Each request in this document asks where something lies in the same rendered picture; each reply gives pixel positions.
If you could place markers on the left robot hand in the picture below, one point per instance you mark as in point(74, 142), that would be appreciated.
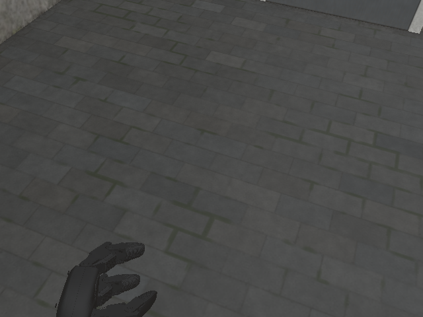
point(85, 289)

